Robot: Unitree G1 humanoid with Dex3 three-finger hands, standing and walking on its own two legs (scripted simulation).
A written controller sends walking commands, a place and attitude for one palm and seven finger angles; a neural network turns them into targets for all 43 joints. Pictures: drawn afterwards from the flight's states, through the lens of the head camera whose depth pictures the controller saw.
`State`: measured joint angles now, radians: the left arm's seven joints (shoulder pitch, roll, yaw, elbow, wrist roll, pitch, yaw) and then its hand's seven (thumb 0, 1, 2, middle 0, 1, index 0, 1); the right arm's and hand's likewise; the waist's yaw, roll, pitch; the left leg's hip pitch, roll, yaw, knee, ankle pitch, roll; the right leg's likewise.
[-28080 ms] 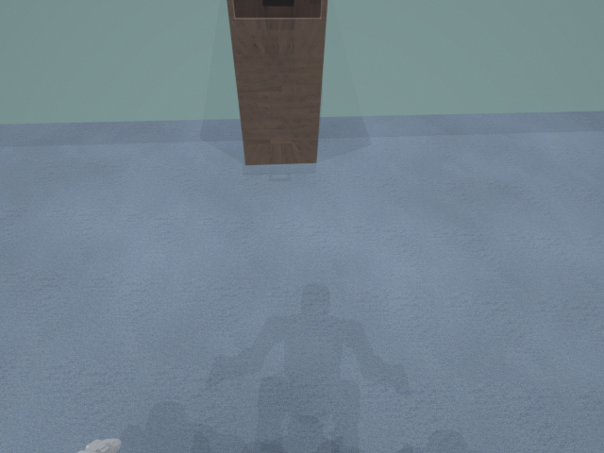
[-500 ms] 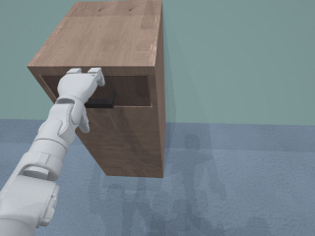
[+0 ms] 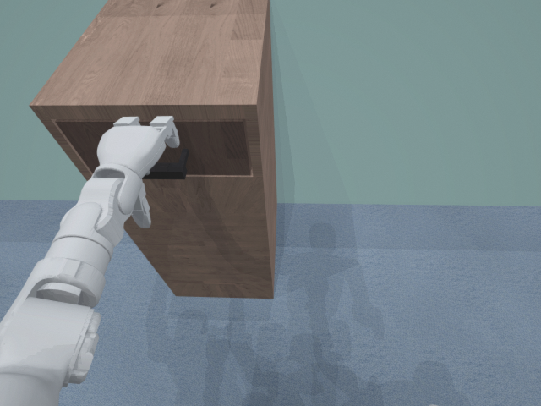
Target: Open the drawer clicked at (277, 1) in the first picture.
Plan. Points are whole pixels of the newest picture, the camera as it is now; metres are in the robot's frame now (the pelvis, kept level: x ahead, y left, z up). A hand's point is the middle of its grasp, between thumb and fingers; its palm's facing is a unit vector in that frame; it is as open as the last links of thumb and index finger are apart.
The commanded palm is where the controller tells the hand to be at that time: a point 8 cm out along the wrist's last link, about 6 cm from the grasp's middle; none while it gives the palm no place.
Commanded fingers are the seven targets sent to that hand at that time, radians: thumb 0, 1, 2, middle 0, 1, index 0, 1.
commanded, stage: lower the fingers behind the handle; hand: left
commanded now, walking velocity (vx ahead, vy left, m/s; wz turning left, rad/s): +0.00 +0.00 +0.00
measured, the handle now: (156, 162) +0.52 +0.22 +0.03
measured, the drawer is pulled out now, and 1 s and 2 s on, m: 0.00 0.00 0.00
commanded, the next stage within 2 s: close the thumb around the handle in 1.36 s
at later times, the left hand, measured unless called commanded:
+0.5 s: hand (153, 180) +0.47 +0.21 +0.04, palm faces -0.03 -0.01 -1.00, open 13.9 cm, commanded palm +0.44 +0.22 +0.10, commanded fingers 0.00 -0.50 0.30 -0.30 -1.20 -0.30 -1.20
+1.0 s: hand (153, 190) +0.47 +0.23 +0.01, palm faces -0.04 -0.03 -1.00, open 13.8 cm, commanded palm +0.45 +0.24 +0.07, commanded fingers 0.00 -0.50 0.30 -0.30 -1.20 -0.30 -1.20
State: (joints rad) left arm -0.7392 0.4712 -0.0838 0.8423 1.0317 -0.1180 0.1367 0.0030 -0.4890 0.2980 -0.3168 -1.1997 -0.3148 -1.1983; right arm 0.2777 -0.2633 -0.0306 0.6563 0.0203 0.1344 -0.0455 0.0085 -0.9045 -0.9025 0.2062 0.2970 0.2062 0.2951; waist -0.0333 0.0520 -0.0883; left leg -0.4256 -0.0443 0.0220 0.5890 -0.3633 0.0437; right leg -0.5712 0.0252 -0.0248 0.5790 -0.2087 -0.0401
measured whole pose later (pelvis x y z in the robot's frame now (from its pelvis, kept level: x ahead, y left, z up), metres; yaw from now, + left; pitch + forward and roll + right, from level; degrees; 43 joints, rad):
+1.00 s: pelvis +0.00 +0.01 -0.02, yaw -1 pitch +18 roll -1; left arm -0.75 0.46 -0.04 0.98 1.10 -0.11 0.32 0.00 -0.49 0.30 -0.32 -1.21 -0.32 -1.21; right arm 0.31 -0.26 -0.05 0.68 0.00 0.12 -0.02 0.01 -0.90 -0.90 0.21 0.30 0.21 0.30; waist -0.07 0.04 -0.13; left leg -0.63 -0.04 0.03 0.75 -0.44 0.06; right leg -0.76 0.03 -0.02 0.70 -0.25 -0.03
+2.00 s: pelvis +0.00 +0.01 -0.02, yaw +0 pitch +17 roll -1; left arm -0.73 0.45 -0.06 0.97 1.09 -0.08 0.32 0.00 0.53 0.74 -0.38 -1.31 -0.39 -1.31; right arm 0.29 -0.25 -0.04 0.68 0.00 0.13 -0.02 0.01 -0.90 -0.90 0.21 0.30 0.21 0.30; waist -0.06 0.05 -0.13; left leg -0.60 -0.04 0.03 0.74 -0.43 0.05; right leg -0.74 0.03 -0.03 0.69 -0.26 -0.03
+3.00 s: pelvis +0.03 +0.02 +0.00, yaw -1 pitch +12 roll -1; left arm -0.22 0.36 -0.11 0.40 1.05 0.02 0.29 0.02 0.74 0.80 -0.31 -1.35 -0.41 -1.35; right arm 0.15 -0.24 -0.04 0.62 0.00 0.12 -0.01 0.01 -0.91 -0.90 0.21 0.30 0.21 0.29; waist 0.02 0.07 -0.12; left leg -0.41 -0.04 0.03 0.64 -0.43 0.05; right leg -0.56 0.03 -0.01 0.62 -0.27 -0.02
